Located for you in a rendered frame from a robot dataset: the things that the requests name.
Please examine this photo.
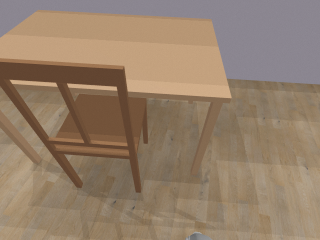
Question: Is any table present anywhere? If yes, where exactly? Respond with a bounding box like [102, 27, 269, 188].
[0, 10, 232, 176]

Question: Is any chair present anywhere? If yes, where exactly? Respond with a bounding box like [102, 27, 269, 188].
[0, 58, 148, 193]

